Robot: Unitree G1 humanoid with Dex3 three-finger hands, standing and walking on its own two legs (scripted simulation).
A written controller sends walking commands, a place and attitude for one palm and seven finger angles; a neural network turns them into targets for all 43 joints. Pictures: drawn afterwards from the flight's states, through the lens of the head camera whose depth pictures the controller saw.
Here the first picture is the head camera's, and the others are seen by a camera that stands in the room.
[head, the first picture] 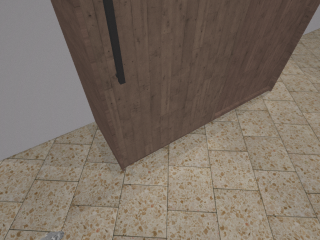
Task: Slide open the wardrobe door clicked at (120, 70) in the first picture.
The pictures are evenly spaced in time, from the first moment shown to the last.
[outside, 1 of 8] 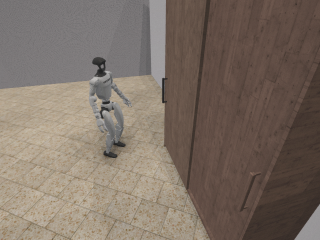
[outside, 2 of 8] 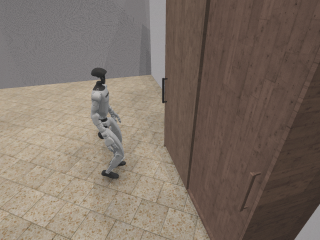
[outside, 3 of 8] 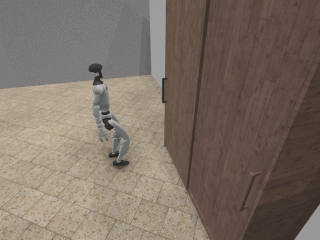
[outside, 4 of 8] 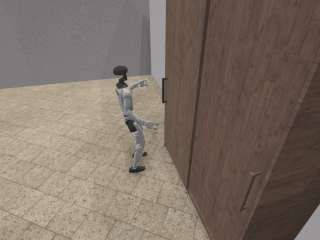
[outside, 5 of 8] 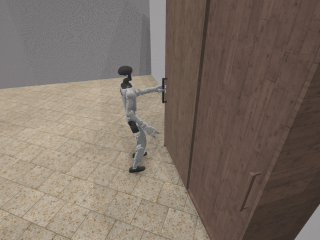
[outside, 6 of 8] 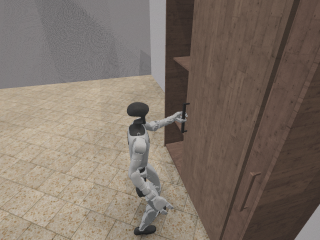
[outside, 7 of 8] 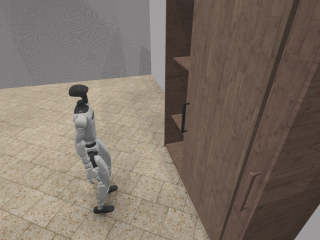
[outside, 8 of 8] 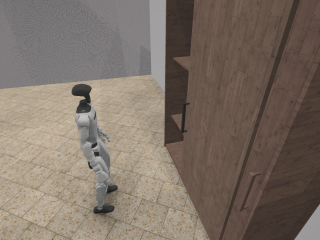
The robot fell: no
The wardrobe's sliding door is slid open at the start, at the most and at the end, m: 0.00 0.65 0.64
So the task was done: yes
